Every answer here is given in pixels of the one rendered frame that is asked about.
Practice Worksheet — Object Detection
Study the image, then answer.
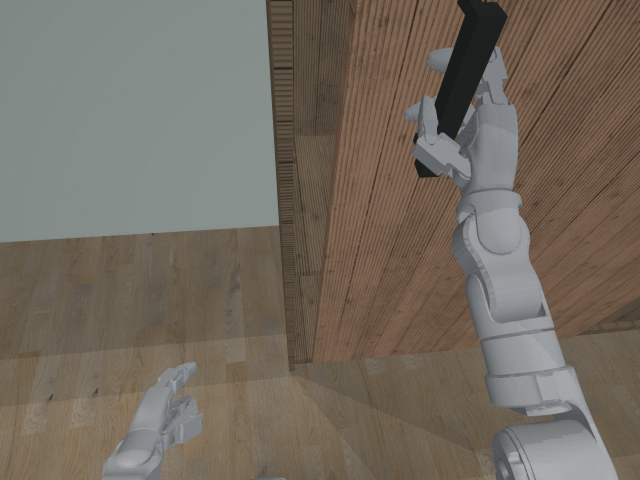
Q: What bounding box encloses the robot right hand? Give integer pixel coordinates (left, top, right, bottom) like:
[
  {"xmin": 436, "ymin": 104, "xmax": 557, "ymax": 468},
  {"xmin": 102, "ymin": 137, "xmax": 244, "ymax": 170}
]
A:
[{"xmin": 404, "ymin": 46, "xmax": 518, "ymax": 199}]

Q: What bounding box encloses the left robot forearm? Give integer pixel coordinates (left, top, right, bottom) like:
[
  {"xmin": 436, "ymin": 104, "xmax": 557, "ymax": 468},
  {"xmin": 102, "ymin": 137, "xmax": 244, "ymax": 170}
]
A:
[{"xmin": 100, "ymin": 429, "xmax": 164, "ymax": 480}]

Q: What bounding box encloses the handle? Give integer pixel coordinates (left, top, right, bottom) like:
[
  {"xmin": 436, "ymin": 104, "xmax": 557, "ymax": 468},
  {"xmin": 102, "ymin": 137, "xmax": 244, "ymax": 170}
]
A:
[{"xmin": 413, "ymin": 0, "xmax": 508, "ymax": 178}]

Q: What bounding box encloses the robot left hand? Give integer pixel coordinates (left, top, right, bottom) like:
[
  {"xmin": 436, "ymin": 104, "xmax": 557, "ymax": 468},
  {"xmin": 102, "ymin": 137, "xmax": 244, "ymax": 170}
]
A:
[{"xmin": 129, "ymin": 362, "xmax": 203, "ymax": 451}]

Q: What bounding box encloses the right robot forearm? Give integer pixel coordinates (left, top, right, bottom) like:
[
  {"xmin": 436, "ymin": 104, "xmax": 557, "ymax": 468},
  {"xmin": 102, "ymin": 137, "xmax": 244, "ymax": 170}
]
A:
[{"xmin": 452, "ymin": 188, "xmax": 619, "ymax": 480}]

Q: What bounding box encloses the robot right upper arm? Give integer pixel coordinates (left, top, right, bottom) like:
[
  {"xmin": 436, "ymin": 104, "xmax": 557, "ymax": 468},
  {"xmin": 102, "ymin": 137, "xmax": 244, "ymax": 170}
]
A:
[{"xmin": 492, "ymin": 418, "xmax": 615, "ymax": 480}]

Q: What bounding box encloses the wardrobe door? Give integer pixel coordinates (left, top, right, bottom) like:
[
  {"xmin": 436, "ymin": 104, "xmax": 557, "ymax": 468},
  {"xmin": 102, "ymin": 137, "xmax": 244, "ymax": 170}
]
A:
[
  {"xmin": 594, "ymin": 297, "xmax": 640, "ymax": 325},
  {"xmin": 312, "ymin": 0, "xmax": 640, "ymax": 364}
]

